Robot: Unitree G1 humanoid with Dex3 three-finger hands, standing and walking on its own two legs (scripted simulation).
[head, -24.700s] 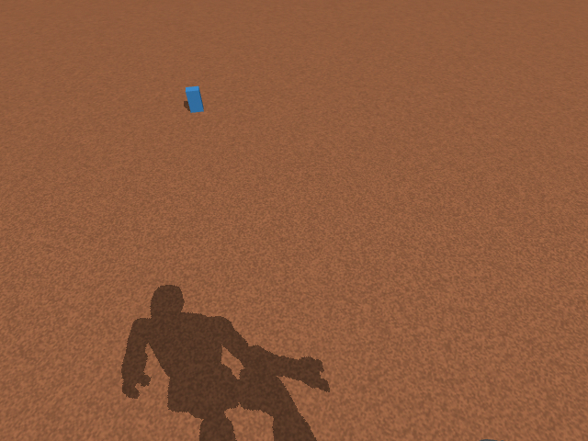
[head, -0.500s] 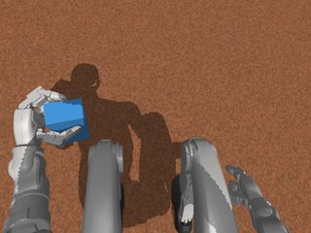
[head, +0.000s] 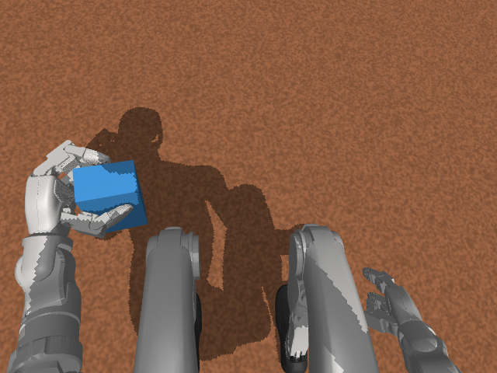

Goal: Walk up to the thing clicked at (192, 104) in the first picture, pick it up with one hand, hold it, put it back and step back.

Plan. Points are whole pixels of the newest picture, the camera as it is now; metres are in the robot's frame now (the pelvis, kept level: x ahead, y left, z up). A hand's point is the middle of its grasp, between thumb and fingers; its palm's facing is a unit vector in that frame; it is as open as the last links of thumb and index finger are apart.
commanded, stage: hold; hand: left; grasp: from the side
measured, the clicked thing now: (115, 200) +0.36 +0.22 -0.05
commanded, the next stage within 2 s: none
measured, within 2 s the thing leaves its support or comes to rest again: neither
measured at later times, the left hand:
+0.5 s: hand (70, 165) +0.36 +0.22 +0.11, palm faces +0.08 -0.99 -0.06, open 9.5 cm
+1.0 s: hand out of the picture +0.37 +0.20 +0.27, palm faces +0.13 -0.99 -0.06, open 9.5 cm
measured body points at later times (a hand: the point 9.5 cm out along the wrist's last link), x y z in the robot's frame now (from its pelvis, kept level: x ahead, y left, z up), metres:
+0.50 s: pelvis +0.01 +0.00 +0.09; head +0.18 +0.02 +0.50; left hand +0.35 +0.27 +0.11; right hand +0.21 -0.25 -0.03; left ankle +0.09 +0.13 -0.36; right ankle +0.10 -0.13 -0.36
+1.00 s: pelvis +0.04 +0.00 +0.23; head +0.14 +0.02 +0.67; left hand +0.35 +0.26 +0.28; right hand +0.23 -0.24 +0.13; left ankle +0.09 +0.13 -0.36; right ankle +0.10 -0.13 -0.36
